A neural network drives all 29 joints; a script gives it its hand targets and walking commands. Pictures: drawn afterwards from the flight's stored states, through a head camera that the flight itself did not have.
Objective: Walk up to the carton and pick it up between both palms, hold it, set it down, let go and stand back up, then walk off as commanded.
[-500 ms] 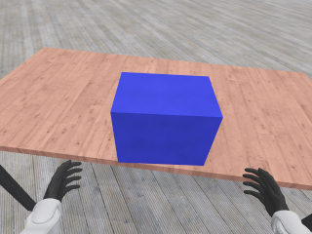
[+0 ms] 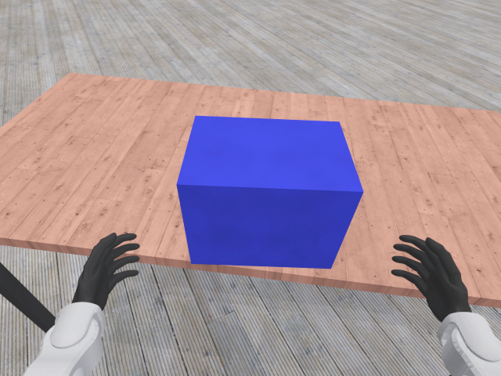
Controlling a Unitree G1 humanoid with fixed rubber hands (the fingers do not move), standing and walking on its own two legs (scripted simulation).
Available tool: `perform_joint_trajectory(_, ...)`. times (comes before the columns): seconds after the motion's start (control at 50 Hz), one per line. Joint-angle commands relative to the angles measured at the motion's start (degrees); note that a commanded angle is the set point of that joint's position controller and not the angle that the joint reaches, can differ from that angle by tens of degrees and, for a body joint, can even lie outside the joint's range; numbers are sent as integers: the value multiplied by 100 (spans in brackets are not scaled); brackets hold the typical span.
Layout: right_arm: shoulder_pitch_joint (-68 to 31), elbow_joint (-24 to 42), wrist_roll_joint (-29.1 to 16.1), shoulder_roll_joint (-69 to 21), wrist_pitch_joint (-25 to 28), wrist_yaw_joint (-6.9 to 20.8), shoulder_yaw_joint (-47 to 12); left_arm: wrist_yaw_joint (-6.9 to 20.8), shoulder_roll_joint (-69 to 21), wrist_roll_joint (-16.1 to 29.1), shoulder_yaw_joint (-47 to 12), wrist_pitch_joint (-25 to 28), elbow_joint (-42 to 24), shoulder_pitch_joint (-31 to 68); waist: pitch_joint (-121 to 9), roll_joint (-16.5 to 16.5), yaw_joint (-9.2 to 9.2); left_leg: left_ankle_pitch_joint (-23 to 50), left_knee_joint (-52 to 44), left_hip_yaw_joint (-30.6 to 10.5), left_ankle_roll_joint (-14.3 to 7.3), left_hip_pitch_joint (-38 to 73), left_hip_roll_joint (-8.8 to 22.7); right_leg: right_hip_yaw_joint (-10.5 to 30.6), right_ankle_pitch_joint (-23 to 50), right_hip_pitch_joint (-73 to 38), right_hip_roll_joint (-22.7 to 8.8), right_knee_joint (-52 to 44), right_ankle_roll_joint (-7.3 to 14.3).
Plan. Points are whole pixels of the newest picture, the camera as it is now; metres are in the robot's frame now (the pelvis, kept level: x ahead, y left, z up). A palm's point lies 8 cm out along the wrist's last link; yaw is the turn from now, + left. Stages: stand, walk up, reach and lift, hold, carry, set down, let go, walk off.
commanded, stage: reach and lift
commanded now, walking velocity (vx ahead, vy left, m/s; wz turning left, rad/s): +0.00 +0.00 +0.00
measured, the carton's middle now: (264, 193) +0.43 -0.03 +0.05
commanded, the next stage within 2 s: none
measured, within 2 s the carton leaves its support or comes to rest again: neither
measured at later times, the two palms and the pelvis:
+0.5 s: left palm (110, 231) +0.28 +0.20 +0.12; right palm (433, 225) +0.30 -0.26 +0.13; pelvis +0.00 +0.00 +0.00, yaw +0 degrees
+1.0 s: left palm (113, 173) +0.34 +0.20 +0.18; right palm (427, 169) +0.37 -0.27 +0.18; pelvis +0.01 +0.00 +0.00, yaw +0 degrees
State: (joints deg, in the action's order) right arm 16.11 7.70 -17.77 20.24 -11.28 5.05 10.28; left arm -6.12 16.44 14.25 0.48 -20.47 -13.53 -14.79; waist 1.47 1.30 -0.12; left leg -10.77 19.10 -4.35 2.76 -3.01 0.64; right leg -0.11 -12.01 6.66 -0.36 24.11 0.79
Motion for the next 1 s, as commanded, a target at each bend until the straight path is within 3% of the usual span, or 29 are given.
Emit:
perform_joint_trajectory(0.0, -1515, 543, -86, 1247, -226, -73, 452, -153, 675, 85, 565, -273, -1377, 1915, -149, -40, 12, -232, -663, 539, -148, -449, -116, 351, -108, 264, 150, -983, 5)
perform_joint_trajectory(0.04, -1786, 251, -114, 1324, -374, -92, 439, -131, 688, 45, 689, -454, -1178, 2155, -222, -132, 31, -177, -678, 541, -133, -412, -119, 357, -63, 181, 139, -976, -7)
perform_joint_trajectory(0.12, -2145, -320, -178, 1533, -583, -162, 385, -18, 612, -122, 947, -884, -637, 2299, -159, 58, 60, 24, -655, 562, -165, -377, -121, 324, 241, -9, 190, -963, -74)
perform_joint_trajectory(0.28, -3108, -125, -477, 1772, -485, -237, 262, 7, 736, -108, 1163, -1177, -1043, 3029, -1115, 14, 4, 1262, -310, 570, -148, -67, -159, 235, 1428, -453, 270, -709, -187)
perform_joint_trajectory(0.32, -3267, -213, -498, 1904, -499, -254, 315, -7, 731, -5, 1146, -1209, -1160, 3168, -1358, 43, 76, 1441, -258, 563, -134, -13, -143, 202, 1648, -447, 296, -651, -215)
perform_joint_trajectory(0.42, -3805, -807, -590, 1981, -680, -247, 279, -1, 851, -52, 1211, -1441, -832, 3676, -1055, -2, 90, 1045, -388, 578, -139, -154, -138, 210, 1308, -326, 281, -720, -212)
perform_joint_trajectory(0.44, -3871, -1186, -530, 1942, -731, -235, 255, 43, 730, -69, 1140, -1487, -453, 3737, -845, 26, 157, 862, -424, 573, -138, -217, -127, 197, 1126, -212, 276, -758, -197)
perform_joint_trajectory(0.46, -4205, -1108, -581, 1975, -755, -232, 235, 46, 899, -44, 1173, -1482, -475, 4101, -992, 104, 154, 717, -453, 581, -201, -218, -139, 231, 1083, -229, 241, -758, -251)
perform_joint_trajectory(0.52, -4576, -1687, -553, 2015, -883, -181, 237, 66, 879, -66, 1128, -1626, 103, 4485, -649, 168, 239, 201, -592, 553, -233, -368, -104, 220, 588, -2, 223, -854, -208)
perform_joint_trajectory(0.58, -5130, -1725, -606, 2081, -928, -163, 125, 79, 953, -45, 1160, -1763, 475, 4847, -854, 321, 172, 47, -593, 568, -332, -456, -127, 258, 466, -157, 195, -866, -230)
perform_joint_trajectory(0.66, -5480, -1762, -638, 2181, -918, -183, -22, 78, 1005, -86, 1169, -1869, 675, 5147, -1193, 330, 165, 401, -512, 564, -340, -490, -146, 238, 981, -437, 188, -744, -261)
perform_joint_trajectory(0.74, -5673, -1897, -693, 2416, -852, -274, -59, 101, 1070, -173, 1344, -1976, 731, 5271, -1651, 358, 173, 1355, -351, 539, -253, -280, -167, 225, 2243, -794, 238, -626, -287)
perform_joint_trajectory(0.84, -6442, -2643, -638, 2426, -956, -201, -37, 121, 1104, -137, 1255, -1967, 1198, 6064, -1447, 217, 200, 779, -484, 510, -217, -474, -101, 162, 1455, -421, 246, -705, -280)
perform_joint_trajectory(0.88, -6645, -2720, -723, 2500, -916, -135, -114, 73, 1093, -141, 1184, -1933, 956, 6246, -1782, 157, 189, 1158, -409, 462, -175, -272, -87, 126, 1848, -549, 298, -635, -227)
perform_joint_trajectory(0.92, -6944, -2900, -745, 2494, -895, -89, -107, 22, 1183, -36, 1101, -1870, 1082, 6569, -1846, 105, 201, 1025, -394, 436, -168, -482, -97, 106, 1720, -475, 293, -602, -238)
perform_joint_trajectory(0.96, -7366, -3366, -710, 2584, -929, -33, -97, 18, 1213, -13, 1003, -1885, 1646, 7032, -1666, 114, 271, 780, -416, 425, -180, -604, -74, 61, 1388, -251, 273, -640, -211)
perform_joint_trajectory(0.98, -7573, -3342, -737, 2621, -909, 16, -121, -12, 1215, 66, 949, -1848, 1759, 7146, -1813, 154, 223, 692, -420, 414, -199, -655, -64, 37, 1312, -238, 278, -636, -176)
